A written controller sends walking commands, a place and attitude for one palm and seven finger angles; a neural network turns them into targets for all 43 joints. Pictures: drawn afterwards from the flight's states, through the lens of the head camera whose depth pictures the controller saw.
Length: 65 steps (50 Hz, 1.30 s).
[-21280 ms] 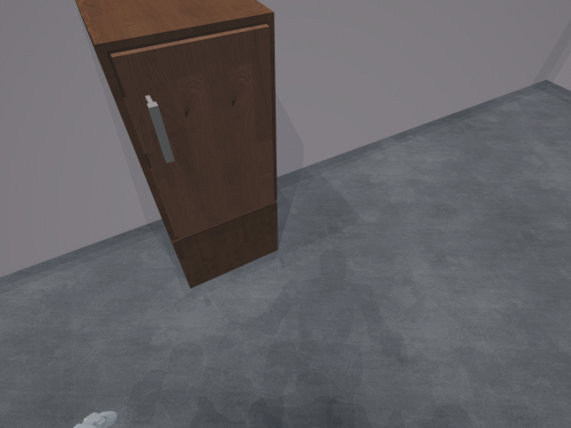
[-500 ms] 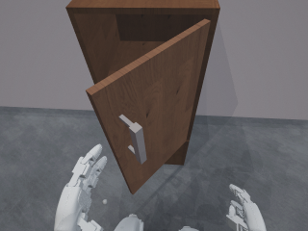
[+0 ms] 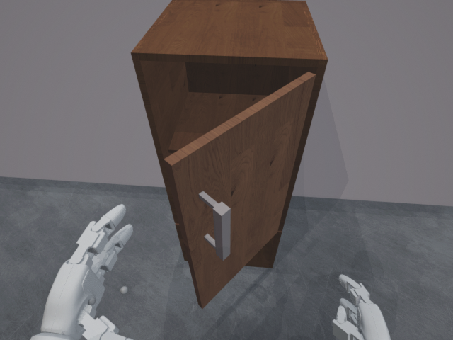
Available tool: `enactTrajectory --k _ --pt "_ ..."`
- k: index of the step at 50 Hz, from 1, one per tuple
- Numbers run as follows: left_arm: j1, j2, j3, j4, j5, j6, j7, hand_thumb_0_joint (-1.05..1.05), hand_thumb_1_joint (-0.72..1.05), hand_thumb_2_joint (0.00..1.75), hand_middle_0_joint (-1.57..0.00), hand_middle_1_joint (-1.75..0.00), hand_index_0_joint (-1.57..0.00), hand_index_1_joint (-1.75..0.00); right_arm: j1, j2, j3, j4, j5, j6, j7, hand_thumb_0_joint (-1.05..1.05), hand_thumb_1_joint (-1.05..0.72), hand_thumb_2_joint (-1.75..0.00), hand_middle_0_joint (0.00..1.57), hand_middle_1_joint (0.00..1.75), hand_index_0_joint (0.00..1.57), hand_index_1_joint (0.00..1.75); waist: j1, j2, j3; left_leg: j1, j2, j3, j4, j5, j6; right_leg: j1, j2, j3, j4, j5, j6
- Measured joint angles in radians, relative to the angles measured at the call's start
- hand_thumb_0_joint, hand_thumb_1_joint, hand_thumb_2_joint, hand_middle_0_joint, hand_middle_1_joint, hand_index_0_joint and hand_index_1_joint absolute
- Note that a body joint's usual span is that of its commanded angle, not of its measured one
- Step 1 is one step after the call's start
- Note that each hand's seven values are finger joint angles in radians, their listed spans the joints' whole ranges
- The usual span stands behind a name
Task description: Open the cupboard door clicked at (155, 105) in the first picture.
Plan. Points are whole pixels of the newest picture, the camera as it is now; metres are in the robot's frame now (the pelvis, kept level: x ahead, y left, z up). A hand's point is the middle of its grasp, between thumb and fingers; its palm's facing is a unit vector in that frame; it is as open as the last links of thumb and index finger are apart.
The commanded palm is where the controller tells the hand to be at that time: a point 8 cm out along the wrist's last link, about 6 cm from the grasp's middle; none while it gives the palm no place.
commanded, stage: draw the hand back to the body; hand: left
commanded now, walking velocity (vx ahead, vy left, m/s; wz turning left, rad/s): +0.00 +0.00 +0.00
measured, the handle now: (214, 227) +0.31 +0.05 +0.05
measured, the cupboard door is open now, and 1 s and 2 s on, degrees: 50 50 50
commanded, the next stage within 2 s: step back with the hand held close in 1.08 s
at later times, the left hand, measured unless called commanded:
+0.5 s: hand (31, 243) +0.20 +0.26 +0.17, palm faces +0.34 -0.87 -0.37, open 11.5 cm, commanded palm +0.15 +0.30 +0.20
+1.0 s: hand (21, 227) +0.21 +0.26 +0.20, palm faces +0.42 -0.83 -0.37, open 7.5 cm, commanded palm +0.16 +0.30 +0.23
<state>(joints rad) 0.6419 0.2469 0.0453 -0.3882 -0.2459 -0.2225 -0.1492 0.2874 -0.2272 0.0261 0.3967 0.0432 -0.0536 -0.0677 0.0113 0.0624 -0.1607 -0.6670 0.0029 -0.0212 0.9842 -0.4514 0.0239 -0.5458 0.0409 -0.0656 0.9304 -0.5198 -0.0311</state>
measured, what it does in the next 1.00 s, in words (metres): rises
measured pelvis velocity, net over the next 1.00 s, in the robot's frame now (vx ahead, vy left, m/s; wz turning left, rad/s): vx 0.02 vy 0.01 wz -0.02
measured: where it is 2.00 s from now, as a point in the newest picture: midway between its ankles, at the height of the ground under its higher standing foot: outside the picture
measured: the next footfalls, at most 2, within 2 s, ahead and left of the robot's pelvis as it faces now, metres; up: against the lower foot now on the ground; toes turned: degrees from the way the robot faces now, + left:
none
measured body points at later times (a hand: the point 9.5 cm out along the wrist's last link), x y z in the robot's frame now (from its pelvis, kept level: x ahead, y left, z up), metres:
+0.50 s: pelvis +0.01 +0.03 +0.05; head -0.01 +0.02 +0.49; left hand +0.17 +0.30 +0.20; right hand +0.20 -0.18 -0.02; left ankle +0.03 +0.10 -0.68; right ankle -0.03 -0.10 -0.68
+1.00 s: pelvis +0.02 +0.01 +0.06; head -0.01 -0.01 +0.51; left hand +0.18 +0.31 +0.22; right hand +0.20 -0.22 -0.02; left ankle +0.03 +0.10 -0.68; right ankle -0.03 -0.10 -0.68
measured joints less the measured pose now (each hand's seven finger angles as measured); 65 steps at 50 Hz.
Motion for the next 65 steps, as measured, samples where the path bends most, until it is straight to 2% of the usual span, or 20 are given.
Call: enactTrajectory --k 1,4,8,13,18,28,37,42,46,50,62,65 --pt "-0.001 0.004 0.012 -0.008 -0.007 0.002 -0.003 -0.02 -0.47 0.31 -0.15 -0.30 -0.15 -0.31 -0.002 0.000 0.000 0.002 0.001 -0.004 0.000 0.01 -0.90 -0.90 0.20 0.30 0.20 0.30 0.001 0.001 0.001 0.008 0.000 0.000 -0.005 0.001 0.002 0.009 0.000 0.001 -0.008 0.003 0.002" --pt "0.003 0.041 0.024 -0.050 0.077 0.072 0.088 -0.01 -0.42 0.34 -0.15 -0.30 -0.15 -0.31 -0.003 0.007 0.005 0.012 -0.005 0.013 -0.023 0.01 -0.90 -0.90 0.20 0.30 0.20 0.30 0.018 -0.007 0.001 0.052 -0.002 0.012 -0.047 0.015 0.006 0.049 -0.003 0.013 -0.049 0.020 0.008" --pt "0.028 0.046 0.027 -0.080 0.144 0.157 0.187 -0.01 -0.32 0.38 -0.16 -0.30 -0.16 -0.31 -0.008 0.012 0.015 0.019 -0.011 0.030 -0.038 0.01 -0.90 -0.90 0.20 0.30 0.20 0.30 0.021 0.001 0.014 0.120 -0.009 0.020 -0.118 0.042 0.017 0.117 -0.009 0.023 -0.127 0.054 0.018" --pt "0.014 0.065 0.036 -0.076 0.177 0.207 0.248 -0.01 -0.16 0.45 -0.16 -0.30 -0.16 -0.31 -0.014 0.012 0.034 0.048 -0.018 0.025 -0.047 0.01 -0.90 -0.90 0.20 0.30 0.20 0.30 0.033 0.001 0.043 0.199 -0.022 0.027 -0.196 0.075 0.028 0.197 -0.022 0.030 -0.207 0.089 0.030" --pt "-0.034 0.082 0.083 -0.070 0.186 0.217 0.278 -0.01 0.01 0.52 -0.17 -0.30 -0.17 -0.31 -0.025 0.015 0.050 0.090 -0.023 0.004 -0.046 0.01 -0.90 -0.90 0.20 0.30 0.20 0.30 0.041 -0.005 0.071 0.276 -0.032 0.031 -0.269 0.103 0.035 0.274 -0.032 0.035 -0.282 0.120 0.037" --pt "-0.102 0.099 0.188 -0.055 0.177 0.203 0.277 0.00 0.35 0.67 -0.18 -0.30 -0.18 -0.31 -0.059 0.015 0.046 0.154 -0.035 -0.021 -0.023 0.01 -0.90 -0.90 0.20 0.30 0.21 0.30 0.046 -0.011 0.113 0.415 -0.044 0.049 -0.412 0.158 0.040 0.404 -0.043 0.055 -0.420 0.180 0.045" --pt "-0.172 0.127 0.297 -0.031 0.166 0.193 0.278 0.00 0.66 0.80 -0.20 -0.30 -0.20 -0.31 -0.076 0.002 0.024 0.192 -0.040 -0.024 -0.016 0.01 -0.90 -0.90 0.20 0.30 0.21 0.30 0.056 -0.018 0.148 0.485 -0.040 0.047 -0.492 0.195 0.031 0.472 -0.039 0.055 -0.499 0.217 0.037" --pt "-0.181 0.106 0.307 -0.009 0.160 0.179 0.274 0.01 0.79 0.86 -0.20 -0.30 -0.20 -0.31 -0.084 -0.005 0.012 0.204 -0.041 -0.016 -0.006 0.01 -0.90 -0.90 0.20 0.30 0.20 0.30 0.054 -0.013 0.158 0.505 -0.037 0.046 -0.522 0.211 0.025 0.489 -0.035 0.055 -0.522 0.230 0.031" --pt "-0.169 0.087 0.274 0.009 0.161 0.188 0.262 0.01 0.85 0.88 -0.20 -0.30 -0.20 -0.31 -0.084 -0.006 0.005 0.211 -0.043 -0.009 -0.006 0.01 -0.90 -0.90 0.20 0.30 0.20 0.30 0.054 -0.014 0.163 0.512 -0.032 0.044 -0.537 0.219 0.019 0.494 -0.030 0.054 -0.533 0.235 0.024" --pt "-0.157 0.094 0.263 0.002 0.162 0.191 0.258 0.01 0.87 0.89 -0.20 -0.30 -0.20 -0.31 -0.081 -0.002 0.003 0.221 -0.044 -0.013 -0.013 0.01 -0.90 -0.90 0.20 0.30 0.20 0.30 0.054 -0.018 0.163 0.520 -0.023 0.039 -0.539 0.218 0.010 0.504 -0.021 0.050 -0.541 0.236 0.015" --pt "-0.184 0.103 0.285 0.019 0.158 0.167 0.253 0.01 0.89 0.90 -0.21 -0.30 -0.21 -0.31 -0.096 -0.001 -0.003 0.222 -0.039 -0.012 -0.017 0.01 -0.90 -0.90 0.20 0.30 0.20 0.30 0.054 0.006 0.170 0.531 -0.005 0.026 -0.547 0.222 -0.010 0.521 0.000 0.039 -0.555 0.241 -0.005" --pt "-0.197 0.116 0.315 0.021 0.170 0.129 0.253 0.01 0.89 0.90 -0.21 -0.30 -0.21 -0.31 -0.109 -0.003 -0.001 0.213 -0.042 0.007 -0.011 0.01 -0.90 -0.90 0.20 0.30 0.20 0.30 0.039 0.010 0.171 0.492 0.006 0.015 -0.525 0.219 -0.014 0.497 0.012 0.029 -0.563 0.252 -0.007"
